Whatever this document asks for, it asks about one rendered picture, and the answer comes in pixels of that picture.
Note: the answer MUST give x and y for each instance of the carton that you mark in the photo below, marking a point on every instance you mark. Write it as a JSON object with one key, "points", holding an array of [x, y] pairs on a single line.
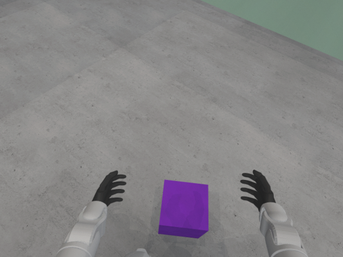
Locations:
{"points": [[184, 209]]}

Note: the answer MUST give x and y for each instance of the robot right forearm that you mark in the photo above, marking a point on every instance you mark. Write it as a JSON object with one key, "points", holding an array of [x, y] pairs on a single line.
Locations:
{"points": [[282, 240]]}

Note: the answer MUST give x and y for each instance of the robot left forearm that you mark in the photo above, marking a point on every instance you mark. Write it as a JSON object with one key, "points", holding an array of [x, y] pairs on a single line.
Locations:
{"points": [[84, 237]]}

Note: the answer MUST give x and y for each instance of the left robot hand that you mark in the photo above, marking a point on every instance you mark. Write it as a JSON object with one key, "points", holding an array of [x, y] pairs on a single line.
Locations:
{"points": [[104, 192]]}

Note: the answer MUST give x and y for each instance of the right robot hand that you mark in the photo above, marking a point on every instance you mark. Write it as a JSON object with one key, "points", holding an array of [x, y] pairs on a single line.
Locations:
{"points": [[263, 192]]}

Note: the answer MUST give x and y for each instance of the robot left shin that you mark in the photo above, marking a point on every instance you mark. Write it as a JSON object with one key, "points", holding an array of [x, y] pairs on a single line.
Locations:
{"points": [[141, 249]]}

